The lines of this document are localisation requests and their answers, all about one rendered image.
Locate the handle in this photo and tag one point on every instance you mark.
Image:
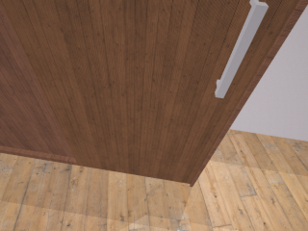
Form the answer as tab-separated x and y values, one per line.
251	25

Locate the wardrobe door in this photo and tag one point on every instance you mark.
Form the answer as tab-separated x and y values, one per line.
26	119
132	83

